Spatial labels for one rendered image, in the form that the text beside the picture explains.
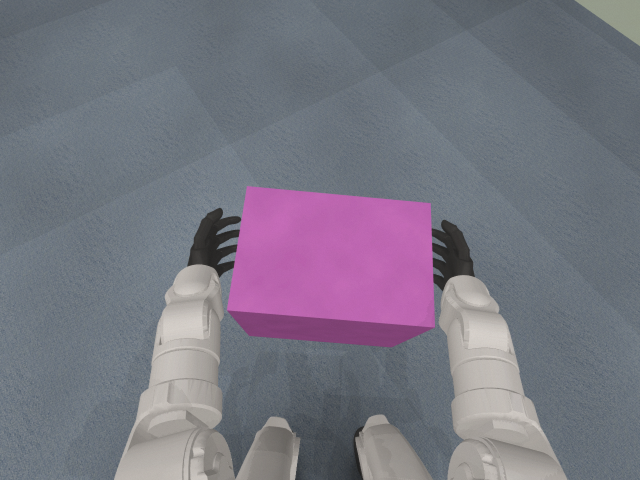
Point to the robot left upper arm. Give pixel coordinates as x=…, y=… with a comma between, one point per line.
x=200, y=453

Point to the robot thigh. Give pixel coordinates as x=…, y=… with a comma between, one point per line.
x=273, y=455
x=385, y=454

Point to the robot left hand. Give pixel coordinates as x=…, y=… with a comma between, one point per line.
x=204, y=252

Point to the robot right upper arm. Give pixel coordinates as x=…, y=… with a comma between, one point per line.
x=482, y=458

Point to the robot left thigh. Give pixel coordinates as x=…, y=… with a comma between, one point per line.
x=273, y=455

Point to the robot right hand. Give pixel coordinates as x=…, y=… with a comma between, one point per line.
x=456, y=255

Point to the robot right thigh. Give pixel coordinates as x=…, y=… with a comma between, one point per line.
x=385, y=454

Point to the robot right forearm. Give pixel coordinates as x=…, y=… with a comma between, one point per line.
x=489, y=398

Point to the robot left forearm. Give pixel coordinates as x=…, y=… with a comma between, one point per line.
x=183, y=390

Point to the carton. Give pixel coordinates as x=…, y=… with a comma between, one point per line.
x=333, y=268

